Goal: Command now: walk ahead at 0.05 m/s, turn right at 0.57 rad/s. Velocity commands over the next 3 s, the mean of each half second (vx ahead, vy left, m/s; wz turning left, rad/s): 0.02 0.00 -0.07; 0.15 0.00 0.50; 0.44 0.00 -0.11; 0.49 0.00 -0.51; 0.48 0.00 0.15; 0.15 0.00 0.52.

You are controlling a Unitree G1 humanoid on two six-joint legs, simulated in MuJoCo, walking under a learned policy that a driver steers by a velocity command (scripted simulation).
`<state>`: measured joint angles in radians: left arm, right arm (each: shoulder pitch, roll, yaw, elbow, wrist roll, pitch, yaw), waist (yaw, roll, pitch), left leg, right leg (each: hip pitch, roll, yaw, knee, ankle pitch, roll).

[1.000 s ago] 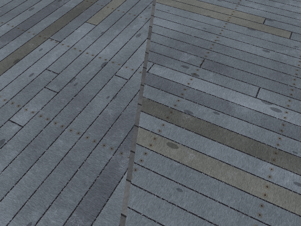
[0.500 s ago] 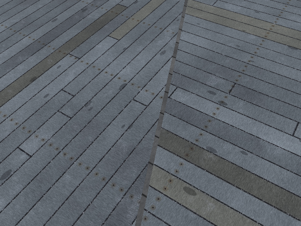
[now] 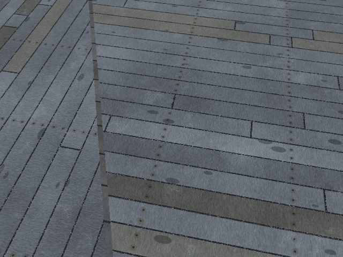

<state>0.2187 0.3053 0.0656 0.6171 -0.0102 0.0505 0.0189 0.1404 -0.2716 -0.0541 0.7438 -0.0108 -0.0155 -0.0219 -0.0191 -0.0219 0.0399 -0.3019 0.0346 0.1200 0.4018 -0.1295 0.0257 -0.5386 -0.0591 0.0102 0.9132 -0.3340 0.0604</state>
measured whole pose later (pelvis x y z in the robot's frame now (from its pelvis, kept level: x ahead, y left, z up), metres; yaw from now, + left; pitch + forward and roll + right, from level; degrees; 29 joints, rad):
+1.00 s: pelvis +0.04 +0.02 +0.01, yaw +18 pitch +3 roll -3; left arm 0.11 0.32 0.10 0.73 -0.01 -0.07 0.00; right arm 0.35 -0.27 -0.05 0.73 0.02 -0.04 -0.02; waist -0.04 -0.03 -0.01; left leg -0.11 -0.05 -0.15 0.30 -0.22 0.08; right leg -0.55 -0.03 0.09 0.69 -0.09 0.07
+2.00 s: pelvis +0.54 +0.09 +0.00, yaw -6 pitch +1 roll +2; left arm 0.15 0.32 0.06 0.65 -0.02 -0.03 -0.02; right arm 0.33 -0.29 -0.07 0.80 0.00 -0.10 0.01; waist -0.07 -0.05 0.04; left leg -0.05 -0.03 0.13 0.26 -0.22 0.02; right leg -0.69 -0.10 0.07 0.89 -0.11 0.01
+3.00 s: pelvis +0.95 +0.05 -0.01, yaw +19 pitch +3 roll -1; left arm 0.10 0.30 0.06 0.72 0.01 0.00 0.04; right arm 0.18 -0.30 -0.07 0.64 0.00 0.02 -0.02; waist -0.03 -0.01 0.05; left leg -0.40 -0.12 -0.12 0.46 -0.10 0.08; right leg -0.56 -0.02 0.12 0.89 -0.32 0.08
